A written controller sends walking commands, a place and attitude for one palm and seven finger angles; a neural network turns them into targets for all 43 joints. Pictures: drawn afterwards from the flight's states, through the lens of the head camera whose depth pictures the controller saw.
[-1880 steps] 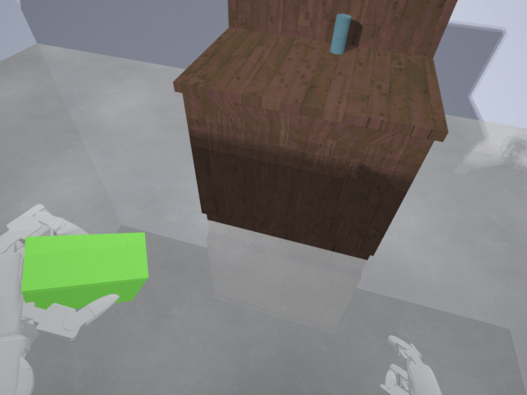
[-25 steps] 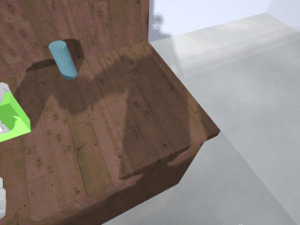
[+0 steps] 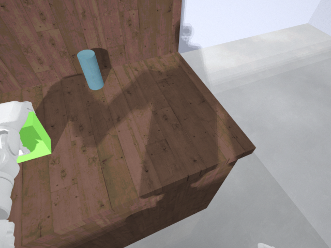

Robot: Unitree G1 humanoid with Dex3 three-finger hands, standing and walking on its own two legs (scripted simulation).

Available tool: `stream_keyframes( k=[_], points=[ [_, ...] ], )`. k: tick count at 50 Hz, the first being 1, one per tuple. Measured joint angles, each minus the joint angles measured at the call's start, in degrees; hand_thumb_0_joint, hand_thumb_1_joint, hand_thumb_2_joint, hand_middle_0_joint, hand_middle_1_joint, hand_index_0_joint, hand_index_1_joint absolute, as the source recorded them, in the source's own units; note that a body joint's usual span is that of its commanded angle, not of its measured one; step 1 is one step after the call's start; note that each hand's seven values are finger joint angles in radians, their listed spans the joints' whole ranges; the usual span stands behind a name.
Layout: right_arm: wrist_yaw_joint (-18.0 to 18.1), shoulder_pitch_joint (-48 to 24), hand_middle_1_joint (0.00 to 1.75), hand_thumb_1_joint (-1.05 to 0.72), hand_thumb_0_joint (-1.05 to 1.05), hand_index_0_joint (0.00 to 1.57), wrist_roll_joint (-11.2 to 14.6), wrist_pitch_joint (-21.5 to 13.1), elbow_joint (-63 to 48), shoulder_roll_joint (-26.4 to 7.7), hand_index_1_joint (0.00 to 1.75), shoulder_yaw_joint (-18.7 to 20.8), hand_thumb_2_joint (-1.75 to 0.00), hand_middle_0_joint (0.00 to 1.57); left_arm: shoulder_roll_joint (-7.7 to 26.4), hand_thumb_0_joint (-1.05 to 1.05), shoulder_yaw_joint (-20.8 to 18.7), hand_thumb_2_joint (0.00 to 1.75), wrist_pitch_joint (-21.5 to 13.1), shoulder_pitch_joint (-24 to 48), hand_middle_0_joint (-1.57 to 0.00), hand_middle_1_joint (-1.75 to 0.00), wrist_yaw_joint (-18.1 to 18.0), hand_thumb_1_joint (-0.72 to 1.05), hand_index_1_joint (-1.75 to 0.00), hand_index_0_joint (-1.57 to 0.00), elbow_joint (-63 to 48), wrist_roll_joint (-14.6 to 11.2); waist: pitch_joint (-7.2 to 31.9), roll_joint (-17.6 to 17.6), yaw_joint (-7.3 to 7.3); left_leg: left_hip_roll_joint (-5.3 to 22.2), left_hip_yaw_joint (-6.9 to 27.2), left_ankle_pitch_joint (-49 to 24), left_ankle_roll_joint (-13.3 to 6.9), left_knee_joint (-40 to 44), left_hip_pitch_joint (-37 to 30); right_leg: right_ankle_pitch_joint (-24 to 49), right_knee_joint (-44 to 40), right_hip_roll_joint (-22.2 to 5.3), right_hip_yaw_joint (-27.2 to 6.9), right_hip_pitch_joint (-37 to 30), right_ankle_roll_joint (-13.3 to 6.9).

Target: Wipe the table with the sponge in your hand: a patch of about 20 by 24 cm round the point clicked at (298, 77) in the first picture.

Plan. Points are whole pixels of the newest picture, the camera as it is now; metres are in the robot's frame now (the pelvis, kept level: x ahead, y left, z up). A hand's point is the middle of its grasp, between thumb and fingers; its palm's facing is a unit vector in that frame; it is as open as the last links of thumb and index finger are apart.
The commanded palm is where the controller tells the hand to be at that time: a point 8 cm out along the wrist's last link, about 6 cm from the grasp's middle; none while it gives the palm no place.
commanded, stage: wipe back along the first lane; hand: left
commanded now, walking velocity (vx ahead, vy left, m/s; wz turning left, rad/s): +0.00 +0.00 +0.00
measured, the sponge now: (22, 143) +0.34 +0.40 +0.03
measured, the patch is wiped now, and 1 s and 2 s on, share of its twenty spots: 1.00 1.00 1.00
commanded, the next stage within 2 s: lift the sponge slowly off the table in 1.16 s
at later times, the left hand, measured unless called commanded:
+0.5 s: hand (22, 147) +0.31 +0.36 +0.07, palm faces -0.04 -0.03 -1.00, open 9.7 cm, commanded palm +0.27 +0.34 +0.10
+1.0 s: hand (25, 170) +0.26 +0.33 +0.07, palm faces -0.03 -0.03 -1.00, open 9.7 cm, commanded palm +0.22 +0.31 +0.10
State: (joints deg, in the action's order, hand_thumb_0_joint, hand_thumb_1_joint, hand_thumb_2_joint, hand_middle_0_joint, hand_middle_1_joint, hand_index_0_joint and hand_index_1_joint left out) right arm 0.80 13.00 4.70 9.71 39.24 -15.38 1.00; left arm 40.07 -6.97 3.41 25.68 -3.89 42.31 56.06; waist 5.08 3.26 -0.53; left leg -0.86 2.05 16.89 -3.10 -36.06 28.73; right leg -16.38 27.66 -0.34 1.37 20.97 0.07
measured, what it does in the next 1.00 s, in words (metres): stands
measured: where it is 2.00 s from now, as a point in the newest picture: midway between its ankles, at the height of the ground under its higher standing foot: outside the picture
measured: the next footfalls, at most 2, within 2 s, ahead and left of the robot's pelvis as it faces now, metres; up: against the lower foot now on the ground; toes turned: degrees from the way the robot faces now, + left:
none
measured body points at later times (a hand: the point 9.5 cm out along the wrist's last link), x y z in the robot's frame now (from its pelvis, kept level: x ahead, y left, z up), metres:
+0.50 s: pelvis +0.00 +0.00 +0.00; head +0.03 +0.00 +0.45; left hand +0.31 +0.36 +0.12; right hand +0.18 -0.23 -0.10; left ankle +0.00 +0.08 -0.73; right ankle -0.03 -0.16 -0.73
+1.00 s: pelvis +0.01 -0.02 +0.01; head +0.02 -0.04 +0.45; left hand +0.25 +0.32 +0.12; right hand +0.21 -0.25 -0.10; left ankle +0.00 +0.08 -0.73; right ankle -0.03 -0.16 -0.73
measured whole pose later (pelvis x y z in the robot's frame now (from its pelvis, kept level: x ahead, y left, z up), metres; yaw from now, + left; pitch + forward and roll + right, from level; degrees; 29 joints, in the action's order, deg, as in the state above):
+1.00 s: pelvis +0.01 -0.02 +0.01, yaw +1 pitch +4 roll -2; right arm 0.2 6.7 4.2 6.5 37.6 -15.2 -0.2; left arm 31.6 -4.1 13.9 -3.6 -6.1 8.3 51.7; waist 3.8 5.0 -4.0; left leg -0.9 2.6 17.0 -1.7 -32.4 19.0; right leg -17.5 26.1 -0.4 1.7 12.1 1.0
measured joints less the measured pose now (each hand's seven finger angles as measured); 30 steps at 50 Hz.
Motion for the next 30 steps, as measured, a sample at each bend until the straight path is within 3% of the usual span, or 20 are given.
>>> stream_keyframes(
  k=[20,30],
  points=[
    [-0.4,-3.3,0.3,-0.91,0.01,0.2,0.3,-1.2,-1.5,-0.1,0.29,-0.7,-0.89,0.2,-5.9,-0.01,3.7,1.07,7.9,-10.6,-0.72,-1.41,-1.6,-0.46,-1.42,-0.73,-15.2,-2.1,-0.2,0.7,-1.74,-0.9,-0.1,-0.2,-0.5,1.7,-4.6,-0.2,-1.2,-0.9,-0.1,-4.4,-0.2],
    [-0.6,-5.5,0.3,-0.91,0.01,0.2,0.0,-2.1,-2.5,0.4,0.29,-1.5,-0.89,0.2,-6.6,0.0,3.6,1.07,8.9,-16.7,-0.71,-1.41,-0.8,-0.46,-1.42,-0.73,-22.2,-3.0,-0.6,0.9,-2.29,-0.9,0.0,-0.1,-0.1,2.8,-7.0,-0.2,-2.2,-0.8,-0.1,-6.8,0.2]
  ],
)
